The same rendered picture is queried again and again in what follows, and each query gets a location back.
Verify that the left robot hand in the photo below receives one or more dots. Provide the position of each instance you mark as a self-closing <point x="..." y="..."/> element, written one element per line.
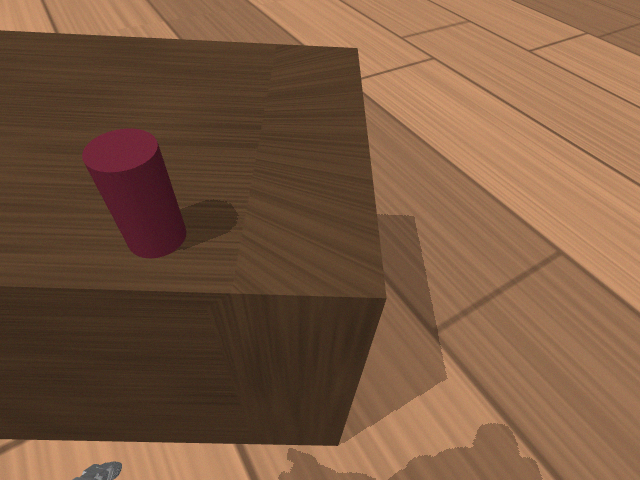
<point x="106" y="471"/>

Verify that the can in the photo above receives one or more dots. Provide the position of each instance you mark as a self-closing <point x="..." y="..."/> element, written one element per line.
<point x="129" y="171"/>

